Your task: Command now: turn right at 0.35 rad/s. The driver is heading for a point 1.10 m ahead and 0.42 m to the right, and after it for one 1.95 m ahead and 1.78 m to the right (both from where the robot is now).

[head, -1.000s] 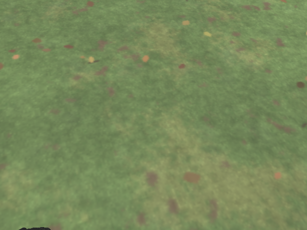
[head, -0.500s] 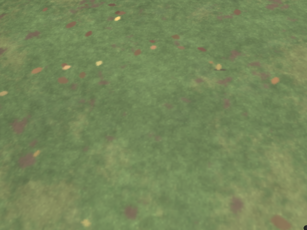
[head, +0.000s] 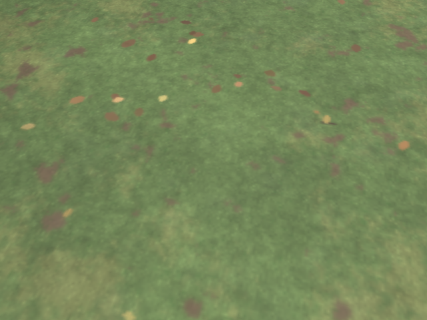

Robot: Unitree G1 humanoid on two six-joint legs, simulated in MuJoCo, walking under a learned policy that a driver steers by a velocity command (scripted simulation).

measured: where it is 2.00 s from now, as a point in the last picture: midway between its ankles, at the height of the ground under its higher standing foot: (368, 290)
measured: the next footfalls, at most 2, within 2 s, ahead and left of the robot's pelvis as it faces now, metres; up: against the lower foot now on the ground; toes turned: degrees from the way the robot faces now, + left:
left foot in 0.86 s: +0.18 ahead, +0.01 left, +0.00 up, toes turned -46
right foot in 1.26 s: +0.09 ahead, -0.25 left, +0.00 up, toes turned -41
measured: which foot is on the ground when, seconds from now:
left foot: down 0.00-0.22, up 0.24-0.84, down 0.86-1.00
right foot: down 0.00-0.88, up 0.90-1.00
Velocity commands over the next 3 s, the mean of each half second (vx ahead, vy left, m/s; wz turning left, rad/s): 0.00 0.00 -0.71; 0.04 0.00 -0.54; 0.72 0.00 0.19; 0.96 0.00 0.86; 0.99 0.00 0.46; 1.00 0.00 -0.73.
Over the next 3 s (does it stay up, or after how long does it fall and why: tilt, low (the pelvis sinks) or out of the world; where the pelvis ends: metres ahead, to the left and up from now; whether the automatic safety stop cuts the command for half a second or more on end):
stays up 1.51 -0.39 -0.03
